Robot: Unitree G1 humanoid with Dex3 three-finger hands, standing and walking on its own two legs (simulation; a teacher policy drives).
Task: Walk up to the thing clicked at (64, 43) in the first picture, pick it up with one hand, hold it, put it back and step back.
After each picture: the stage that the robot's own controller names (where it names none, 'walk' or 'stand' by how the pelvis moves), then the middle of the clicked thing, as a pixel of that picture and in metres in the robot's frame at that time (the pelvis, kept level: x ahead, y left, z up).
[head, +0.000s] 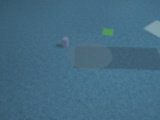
stand; (65, 42) +1.41 +0.18 -0.72
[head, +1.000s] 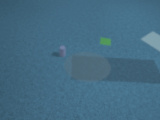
walk; (62, 51) +1.28 +0.14 -0.72
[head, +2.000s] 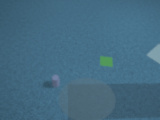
walk; (55, 81) +0.84 +0.18 -0.72
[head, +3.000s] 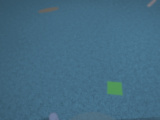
walk; (54, 119) +0.51 +0.23 -0.70
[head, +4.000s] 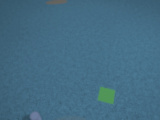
walk; (36, 118) +0.46 +0.35 -0.69
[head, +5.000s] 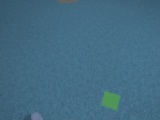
stand; (37, 119) +0.46 +0.33 -0.69
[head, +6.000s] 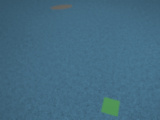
stand; out of the picture +0.39 +0.35 -0.71
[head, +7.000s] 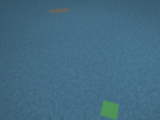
stand; out of the picture +0.38 +0.33 -0.72
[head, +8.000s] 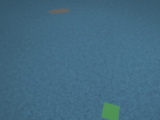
stand; out of the picture +0.36 +0.32 -0.73
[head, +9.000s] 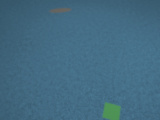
stand; out of the picture +0.35 +0.32 -0.73
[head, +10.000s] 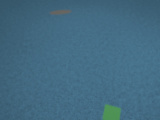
stand; out of the picture +0.35 +0.32 -0.73
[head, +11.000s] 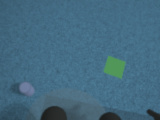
go down; (27, 89) +0.39 +0.32 -0.52
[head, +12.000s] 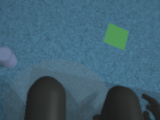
go down; (7, 58) +0.41 +0.37 -0.32
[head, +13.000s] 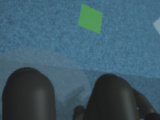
close in; out of the picture +0.38 +0.40 -0.25
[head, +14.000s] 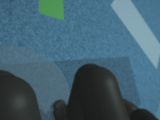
rest palm; out of the picture +0.35 +0.42 -0.21
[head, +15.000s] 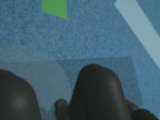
close; out of the picture +0.35 +0.41 -0.21
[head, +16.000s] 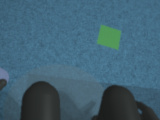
lift; out of the picture +0.32 +0.30 -0.05
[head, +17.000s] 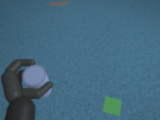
hold; (38, 82) +0.33 +0.15 +0.06
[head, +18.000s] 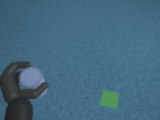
hold; (34, 83) +0.35 +0.17 +0.01
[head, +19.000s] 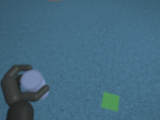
hold; (35, 86) +0.34 +0.17 +0.01
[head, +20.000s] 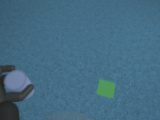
crouch; (20, 85) +0.35 +0.21 -0.03
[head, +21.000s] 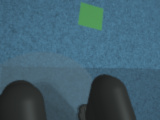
lower; out of the picture +0.43 +0.37 -0.10
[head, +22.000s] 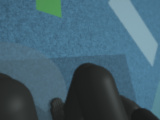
lower; out of the picture +0.37 +0.40 -0.21
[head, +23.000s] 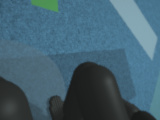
lower; out of the picture +0.36 +0.41 -0.22
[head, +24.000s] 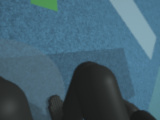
lower; out of the picture +0.36 +0.41 -0.22
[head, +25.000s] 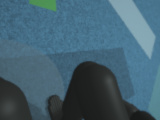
lower; out of the picture +0.37 +0.40 -0.22
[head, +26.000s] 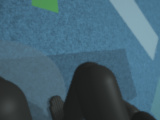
open; out of the picture +0.38 +0.40 -0.22
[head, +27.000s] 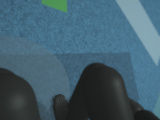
rise; out of the picture +0.37 +0.40 -0.22
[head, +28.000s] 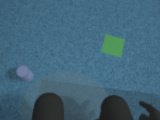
walk; (25, 73) +0.44 +0.32 -0.44
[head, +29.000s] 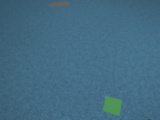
stand; out of the picture +0.39 +0.28 -0.67
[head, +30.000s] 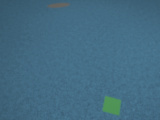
stand; out of the picture +0.39 +0.29 -0.67
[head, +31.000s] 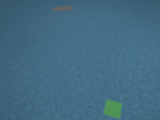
stand; out of the picture +0.39 +0.28 -0.69
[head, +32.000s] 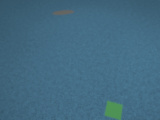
stand; out of the picture +0.40 +0.28 -0.72
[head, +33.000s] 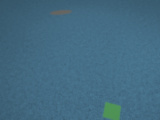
stand; out of the picture +0.38 +0.29 -0.73
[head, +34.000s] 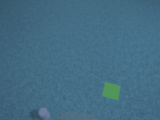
walk; (44, 114) +0.43 +0.26 -0.70
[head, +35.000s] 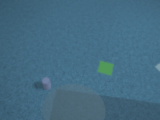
walk; (46, 83) +0.69 +0.26 -0.71
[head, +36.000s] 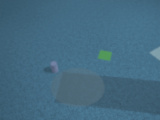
stand; (54, 67) +1.03 +0.33 -0.71
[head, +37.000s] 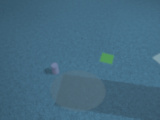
stand; (55, 68) +0.99 +0.27 -0.72
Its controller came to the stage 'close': yes
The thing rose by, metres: 0.73
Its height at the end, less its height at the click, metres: +0.00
